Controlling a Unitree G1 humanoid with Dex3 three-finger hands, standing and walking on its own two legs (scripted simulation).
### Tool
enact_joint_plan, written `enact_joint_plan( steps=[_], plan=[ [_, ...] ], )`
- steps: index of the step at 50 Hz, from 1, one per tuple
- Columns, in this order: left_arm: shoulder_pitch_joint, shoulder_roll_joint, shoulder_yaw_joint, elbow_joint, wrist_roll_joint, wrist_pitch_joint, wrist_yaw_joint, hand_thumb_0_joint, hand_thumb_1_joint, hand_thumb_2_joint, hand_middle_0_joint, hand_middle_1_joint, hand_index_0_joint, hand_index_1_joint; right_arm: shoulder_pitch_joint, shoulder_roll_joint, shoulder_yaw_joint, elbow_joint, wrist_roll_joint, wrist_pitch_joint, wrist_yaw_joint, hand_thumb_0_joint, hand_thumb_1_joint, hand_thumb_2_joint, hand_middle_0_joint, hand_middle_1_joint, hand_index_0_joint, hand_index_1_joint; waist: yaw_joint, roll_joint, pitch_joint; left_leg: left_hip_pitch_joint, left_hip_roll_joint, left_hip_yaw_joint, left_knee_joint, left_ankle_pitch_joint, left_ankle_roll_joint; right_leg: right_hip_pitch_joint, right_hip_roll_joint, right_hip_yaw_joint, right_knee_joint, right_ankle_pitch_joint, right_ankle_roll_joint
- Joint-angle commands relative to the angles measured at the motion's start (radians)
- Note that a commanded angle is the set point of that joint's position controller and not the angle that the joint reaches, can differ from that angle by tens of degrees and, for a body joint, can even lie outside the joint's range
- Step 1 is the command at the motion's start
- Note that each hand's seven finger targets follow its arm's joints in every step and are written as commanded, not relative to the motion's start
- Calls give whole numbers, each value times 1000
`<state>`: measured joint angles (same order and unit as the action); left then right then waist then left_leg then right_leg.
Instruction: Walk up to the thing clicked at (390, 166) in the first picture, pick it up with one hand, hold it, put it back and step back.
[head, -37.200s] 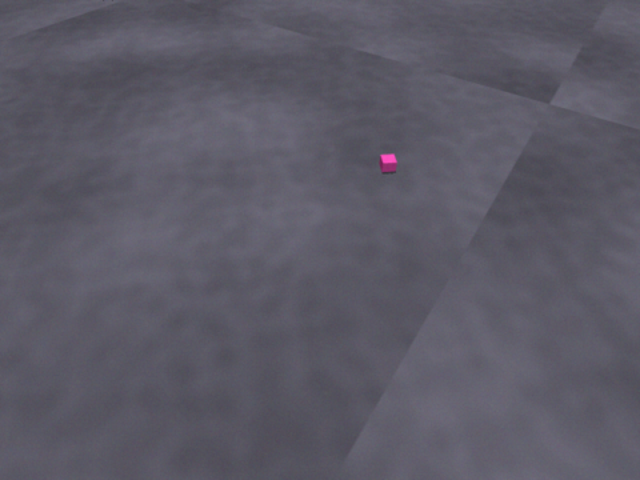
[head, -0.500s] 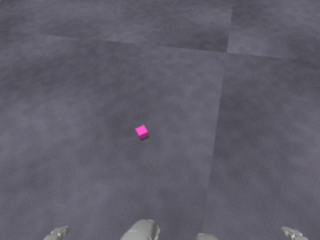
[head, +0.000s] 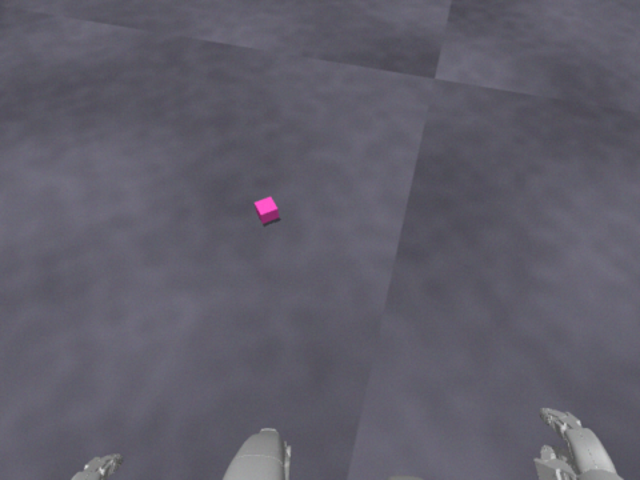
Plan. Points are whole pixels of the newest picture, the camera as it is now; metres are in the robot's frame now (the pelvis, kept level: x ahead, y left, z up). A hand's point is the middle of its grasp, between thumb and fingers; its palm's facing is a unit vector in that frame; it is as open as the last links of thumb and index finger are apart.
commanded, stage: step back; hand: left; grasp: from above
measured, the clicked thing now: (266, 210) +1.04 +0.30 -0.72
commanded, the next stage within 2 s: stand in 1.16 s
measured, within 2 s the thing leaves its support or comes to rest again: neither
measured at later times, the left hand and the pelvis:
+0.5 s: hand out of the picture -0.05 +0.29 -0.12, palm faces +0.11 -0.91 -0.40, open 7.3 cm; pelvis -0.08 +0.00 +0.02, yaw +6 degrees
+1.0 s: hand out of the picture -0.01 +0.27 -0.13, palm faces +0.14 -0.90 -0.41, open 7.3 cm; pelvis -0.02 -0.01 +0.01, yaw +8 degrees
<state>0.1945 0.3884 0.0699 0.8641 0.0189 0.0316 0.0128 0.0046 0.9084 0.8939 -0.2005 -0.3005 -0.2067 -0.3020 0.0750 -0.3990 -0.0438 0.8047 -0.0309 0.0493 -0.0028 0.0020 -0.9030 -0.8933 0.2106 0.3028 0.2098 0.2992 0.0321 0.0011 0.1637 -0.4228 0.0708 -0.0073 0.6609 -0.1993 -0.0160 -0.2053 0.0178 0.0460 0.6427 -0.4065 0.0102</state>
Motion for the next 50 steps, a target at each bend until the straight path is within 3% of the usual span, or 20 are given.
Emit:
enact_joint_plan(
  steps=[1,2,3,6,12,14,16,17,18,19,20,23,28,30,32,33,35,40,47,50],
  plan=[
    [109,317,91,-11,32,-48,15,0,900,900,-200,-300,-200,-300,40,-134,-34,-72,18,3,-7,0,-900,-900,200,300,200,300,2,-173,-235,-182,-120,-85,180,-282,56,169,-239,387,-296,92,-110],
    [16,403,106,-53,36,-43,18,0,900,900,-200,-300,-200,-300,-7,-164,-55,-83,9,9,-23,0,-900,-900,200,300,200,300,44,-198,-181,-96,-120,-183,360,-407,11,-136,-457,550,-361,3,-293],
    [-64,389,104,-76,26,-46,24,0,900,900,-200,-300,-200,-300,-5,-218,-81,-60,15,12,-23,0,-900,-900,200,300,200,300,17,-199,-94,-15,-72,-225,474,-367,11,-331,-484,583,-415,-103,-315],
    [-142,256,66,-67,21,-55,23,0,900,900,-200,-300,-200,-300,81,-194,-64,12,20,6,-7,0,-900,-900,200,300,200,300,-61,-88,-51,-53,-164,-182,527,-205,4,-215,-238,182,-295,43,-182],
    [1,283,95,-28,39,-68,7,0,900,900,-200,-300,-200,-300,69,-184,-58,17,-6,-33,16,0,-900,-900,200,300,200,300,36,-221,-117,-87,-73,-82,124,-311,-20,49,-265,263,-329,-373,-183],
    [-34,299,92,-30,35,-58,0,0,900,900,-200,-300,-200,-300,105,-181,-62,40,-7,-48,23,0,-900,-900,200,300,200,300,7,-251,-125,75,-49,-38,-90,-375,6,-35,-282,232,-310,-310,-186],
    [-19,249,67,-21,33,-41,-4,0,900,900,-200,-300,-200,-300,215,-180,-80,106,-10,-63,17,0,-900,-900,200,300,200,300,-42,-111,-164,315,-101,-13,-339,-196,33,-113,-184,94,-118,-206,-122],
    [27,184,49,-24,28,-36,-3,0,900,900,-200,-300,-200,-300,245,-211,-96,122,-22,-70,11,0,-900,-900,200,300,200,300,-38,60,-178,445,-34,-176,-354,-282,58,-274,-117,17,77,-186,-84],
    [29,107,24,-39,6,-38,-7,0,900,900,-200,-300,-200,-300,222,-273,-105,103,-34,-75,6,0,-900,-900,200,300,200,300,-31,251,-148,449,181,-549,-451,-540,132,-489,0,-96,277,-164,-23],
    [-82,225,58,-36,16,-46,-4,0,900,900,-200,-300,-200,-300,203,-362,-110,89,-18,-75,10,0,-900,-900,200,300,200,300,-79,169,-40,198,288,-705,-519,-806,260,-466,-49,4,308,-159,-20],
    [-113,270,67,-34,14,-52,-12,0,900,900,-200,-300,-200,-300,135,-359,-113,78,-7,-79,9,0,-900,-900,200,300,200,300,-55,147,41,48,310,-662,-541,-802,280,-371,-86,27,352,-128,-32],
    [-18,224,59,10,2,-61,-32,0,900,900,-200,-300,-200,-300,99,-237,-74,71,-19,-95,9,0,-900,-900,200,300,200,300,-16,121,7,157,125,-336,-437,-448,187,-329,-64,-13,249,4,-30],
    [-24,204,58,12,6,-63,-45,0,900,900,-200,-300,-200,-300,132,-265,-90,74,-15,-86,11,0,-900,-900,200,300,200,300,-44,204,-59,123,138,-270,-393,-437,194,-158,-48,-58,59,-23,-24],
    [94,193,67,62,6,-74,-34,0,900,900,-200,-300,-200,-300,72,-244,-83,59,-8,-72,11,0,-900,-900,200,300,200,300,30,172,-108,24,104,-196,-259,-415,163,73,-28,-84,-107,111,-41],
    [188,244,82,99,22,-93,-11,0,900,900,-200,-300,-200,-300,142,-102,-39,58,2,-62,6,0,-900,-900,200,300,200,300,55,-124,-170,-110,-43,-67,151,-342,93,258,-109,136,-282,-3,-44],
    [186,316,98,72,30,-103,-4,0,900,900,-200,-300,-200,-300,167,-72,-27,41,3,-64,4,0,-900,-900,200,300,200,300,47,-232,-136,-266,-169,-83,330,-378,43,242,-327,520,-412,-155,-100],
    [45,348,99,24,21,-100,-5,0,900,900,-200,-300,-200,-300,177,-212,-71,73,3,-63,-8,0,-900,-900,200,300,200,300,9,-116,-48,-199,-69,-149,393,-370,45,7,-441,613,-452,-365,-261],
    [11,250,65,31,6,-121,2,0,900,900,-200,-300,-200,-300,216,-169,-61,121,3,-62,6,0,-900,-900,200,300,200,300,-19,-55,-79,-49,-54,-149,332,-177,17,-56,-276,203,-332,147,-173],
    [-10,235,40,22,-6,-97,12,0,900,900,-200,-300,-200,-300,127,-125,-44,111,7,-59,1,0,-900,-900,200,300,200,300,-11,-171,-158,119,-55,28,-23,-89,18,-9,-248,38,-130,727,-149],
    [-14,213,23,6,-10,-78,13,0,900,900,-200,-300,-200,-300,147,-160,-58,132,4,-67,-10,0,-900,-900,200,300,200,300,-33,-89,-210,266,-27,-21,-162,216,63,-54,-198,22,1,612,-84]
  ],
)
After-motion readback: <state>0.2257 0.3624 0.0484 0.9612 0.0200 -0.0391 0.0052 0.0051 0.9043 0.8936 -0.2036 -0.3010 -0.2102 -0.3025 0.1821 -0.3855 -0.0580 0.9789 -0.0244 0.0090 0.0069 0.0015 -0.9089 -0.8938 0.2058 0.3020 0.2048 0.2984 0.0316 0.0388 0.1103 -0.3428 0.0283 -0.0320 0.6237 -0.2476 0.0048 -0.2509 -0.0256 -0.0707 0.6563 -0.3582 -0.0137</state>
